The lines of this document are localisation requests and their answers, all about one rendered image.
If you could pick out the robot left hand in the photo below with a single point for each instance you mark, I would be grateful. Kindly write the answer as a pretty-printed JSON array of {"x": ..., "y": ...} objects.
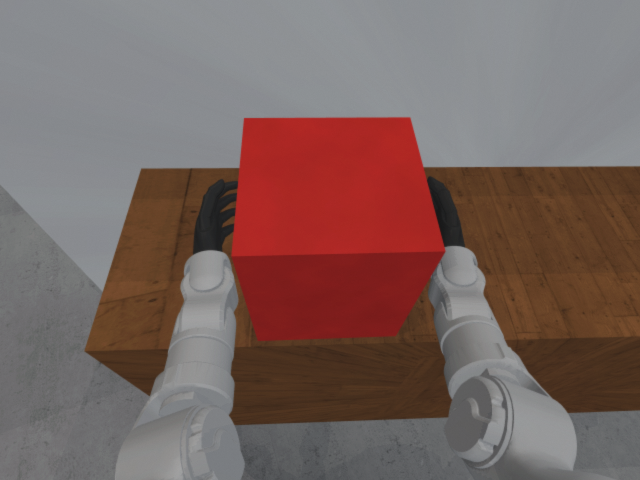
[{"x": 209, "y": 233}]

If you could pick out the robot right upper arm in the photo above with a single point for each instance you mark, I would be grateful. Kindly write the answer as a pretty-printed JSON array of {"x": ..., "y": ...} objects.
[{"x": 503, "y": 431}]

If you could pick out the pedestal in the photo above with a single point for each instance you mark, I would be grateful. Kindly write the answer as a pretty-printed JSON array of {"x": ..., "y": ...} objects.
[{"x": 559, "y": 248}]

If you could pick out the robot left forearm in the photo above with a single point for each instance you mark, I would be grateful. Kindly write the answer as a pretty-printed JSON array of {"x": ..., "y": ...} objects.
[{"x": 201, "y": 351}]

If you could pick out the carton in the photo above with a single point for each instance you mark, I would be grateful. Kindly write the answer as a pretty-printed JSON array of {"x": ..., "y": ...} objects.
[{"x": 335, "y": 232}]

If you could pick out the robot left upper arm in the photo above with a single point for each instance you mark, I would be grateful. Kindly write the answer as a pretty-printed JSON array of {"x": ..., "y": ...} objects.
[{"x": 196, "y": 443}]

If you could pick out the robot right hand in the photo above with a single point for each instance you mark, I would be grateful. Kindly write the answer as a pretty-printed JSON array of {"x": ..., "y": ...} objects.
[{"x": 446, "y": 213}]

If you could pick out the robot right forearm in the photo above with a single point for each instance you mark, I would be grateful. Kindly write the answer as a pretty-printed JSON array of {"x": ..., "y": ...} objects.
[{"x": 469, "y": 336}]

